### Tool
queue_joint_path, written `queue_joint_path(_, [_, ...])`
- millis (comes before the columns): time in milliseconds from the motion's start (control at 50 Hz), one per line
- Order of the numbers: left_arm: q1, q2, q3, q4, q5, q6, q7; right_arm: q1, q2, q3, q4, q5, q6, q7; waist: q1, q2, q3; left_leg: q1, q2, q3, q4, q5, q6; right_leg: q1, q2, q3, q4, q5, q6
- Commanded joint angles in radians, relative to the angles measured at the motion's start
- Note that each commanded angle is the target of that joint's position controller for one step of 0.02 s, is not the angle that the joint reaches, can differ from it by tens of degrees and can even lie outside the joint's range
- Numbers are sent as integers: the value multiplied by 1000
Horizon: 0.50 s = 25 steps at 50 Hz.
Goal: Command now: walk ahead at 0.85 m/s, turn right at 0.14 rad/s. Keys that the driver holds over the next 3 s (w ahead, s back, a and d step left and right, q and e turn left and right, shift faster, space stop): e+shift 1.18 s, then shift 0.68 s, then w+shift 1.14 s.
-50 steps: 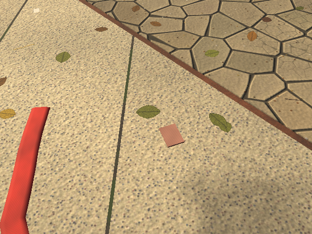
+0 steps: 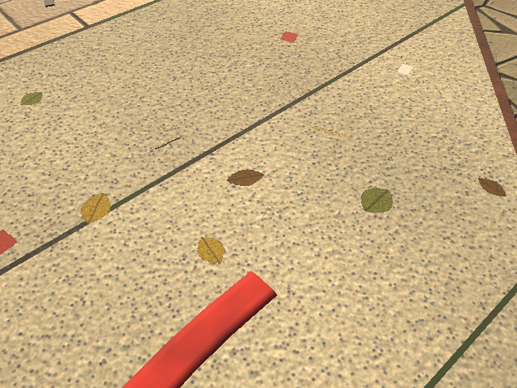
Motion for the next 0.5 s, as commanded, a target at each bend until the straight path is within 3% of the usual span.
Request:
queue_joint_path(20, [-45, 47, -7, -64, -18, -7, -4, -69, -1, 14, -133, -17, -35, 2, -80, -88, 44, -192, 85, -44, -246, -7, -39, 97, -212, 394, -255, 121, -246])
queue_joint_path(60, [-87, 124, 16, -71, -21, 4, 14, -115, 15, 30, -148, -36, -50, 12, -91, -68, 42, 19, 44, 17, -508, 143, -72, -61, -166, 255, -236, 373, -213])
queue_joint_path(100, [-34, 189, 39, -61, -29, 18, 25, -140, -16, 17, -146, -25, -54, 19, -77, -105, -5, 238, -17, 24, -635, 388, -101, -130, -165, 257, -243, 326, -182])
queue_joint_path(140, [-10, 180, 41, -65, -41, 32, 33, -146, -67, -9, -147, -16, -40, 8, -89, -124, -11, 320, -22, -10, -751, 461, -102, -94, -152, 277, -186, 247, -130])
queue_joint_path(180, [1, 139, 37, -76, -42, 42, 39, -105, -102, -32, -145, -31, -32, -9, -123, -112, -48, 425, 0, -14, -834, 505, -77, -74, -82, 253, -6, 292, -59])
queue_joint_path(200, [-19, 91, 25, -101, -33, 43, 39, 11, -136, -46, -131, -47, -30, -19, -178, -70, -141, 598, 100, -70, -813, 598, -40, -165, -31, 208, 223, 194, -15])
queue_joint_path(220, [85, -8, -5, -119, -7, 51, 43, 114, -193, -53, -130, -60, -15, -31, -149, 184, -305, 803, 405, -321, -756, 972, 59, -319, 41, 103, 571, -433, 31])
queue_joint_path(240, [262, 41, -11, -116, -36, 58, 44, 103, -204, -53, -128, -50, 7, -14, -81, 380, -460, 851, 565, -600, -801, 882, 193, -402, -4, 82, 806, -531, 46])
queue_joint_path(260, [216, 90, 3, -99, -43, 78, 52, 44, -142, -44, -136, -34, 20, -14, -80, 250, -359, 758, 493, -553, -851, 715, 187, -479, -63, 57, 905, -424, 72])
queue_joint_path(280, [130, 110, 11, -109, -35, 95, 60, 2, -88, -30, -134, -23, 29, -16, -86, 164, -244, 657, 440, -397, -872, 688, 160, -515, -86, 8, 919, -359, 83])
queue_joint_path(300, [94, 119, 20, -109, -23, 113, 66, -58, -63, -21, -131, -23, 36, -16, -61, 95, -190, 552, 388, -290, -896, 715, 143, -483, -113, -9, 911, -317, 94])
queue_joint_path(340, [66, 90, 24, -128, -16, 141, 61, -137, -76, -32, -108, -34, 39, -21, -10, 118, -104, 356, 346, -140, -962, 698, 126, -386, -161, -15, 825, -270, 97])
queue_joint_path(380, [-8, 56, 15, -159, -16, 149, 57, -166, -101, -47, -81, -37, 33, -29, -13, 116, -81, 303, 331, -41, -1002, 674, 123, -348, -170, -40, 688, -205, 93])
queue_joint_path(440, [-65, 47, 7, -171, -15, 148, 28, -203, -133, -61, -59, -22, 37, -42, -13, 97, -123, 293, 330, 69, -1001, 626, 103, -215, -172, -62, 449, -17, 55])
queue_joint_path(500, [-120, 88, 18, -187, -19, 162, -3, -201, -162, -71, -37, 6, 42, -34, -26, 110, -120, 315, 349, 135, -973, 549, 69, -130, -146, -106, 299, 43, 18])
